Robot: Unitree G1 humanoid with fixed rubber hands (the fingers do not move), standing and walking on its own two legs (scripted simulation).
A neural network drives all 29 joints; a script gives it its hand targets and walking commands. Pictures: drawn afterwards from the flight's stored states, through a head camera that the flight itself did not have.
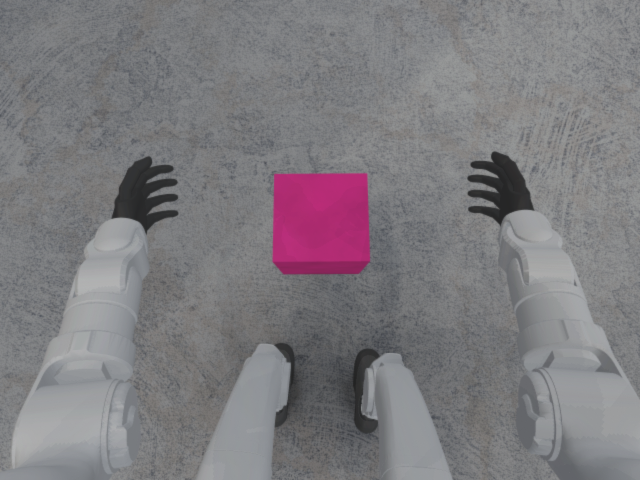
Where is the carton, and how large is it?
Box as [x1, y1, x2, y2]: [273, 173, 369, 273]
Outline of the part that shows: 366,173 274,174 273,262 283,273 358,273 369,261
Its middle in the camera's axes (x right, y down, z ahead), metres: +0.00 -0.02 +0.97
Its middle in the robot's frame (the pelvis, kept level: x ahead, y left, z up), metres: +0.50 +0.04 -0.56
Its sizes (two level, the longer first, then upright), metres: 0.210 0.200 0.250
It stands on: the floor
